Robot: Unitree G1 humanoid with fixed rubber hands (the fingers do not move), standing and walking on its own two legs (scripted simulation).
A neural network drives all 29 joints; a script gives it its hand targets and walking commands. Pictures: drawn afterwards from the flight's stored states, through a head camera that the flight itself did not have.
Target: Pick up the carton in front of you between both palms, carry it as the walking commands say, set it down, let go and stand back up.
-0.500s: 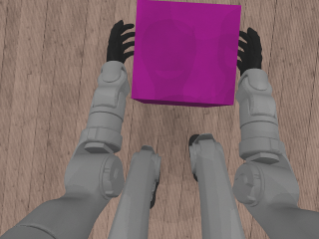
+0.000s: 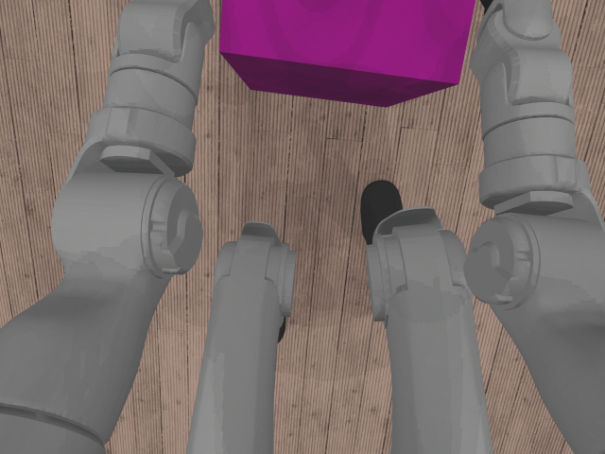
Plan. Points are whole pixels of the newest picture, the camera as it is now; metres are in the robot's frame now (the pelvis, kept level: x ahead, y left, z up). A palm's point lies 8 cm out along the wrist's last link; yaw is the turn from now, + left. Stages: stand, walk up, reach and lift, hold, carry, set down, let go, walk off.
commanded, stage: set down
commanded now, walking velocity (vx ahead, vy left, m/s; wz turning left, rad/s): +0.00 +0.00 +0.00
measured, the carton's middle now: out of the picture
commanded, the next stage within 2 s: none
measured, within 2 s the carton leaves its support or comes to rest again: rests again in 1.20 s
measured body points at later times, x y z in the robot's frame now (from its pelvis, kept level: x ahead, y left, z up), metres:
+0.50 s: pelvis +0.00 +0.01 -0.02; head +0.38 +0.00 +0.22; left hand +0.58 +0.05 -0.21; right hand +0.52 -0.25 -0.20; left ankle +0.07 +0.10 -0.39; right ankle +0.15 -0.13 -0.39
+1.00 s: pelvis -0.01 +0.00 -0.04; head +0.37 +0.00 +0.19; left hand +0.58 +0.04 -0.22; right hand +0.52 -0.26 -0.21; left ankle +0.07 +0.10 -0.39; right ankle +0.15 -0.13 -0.39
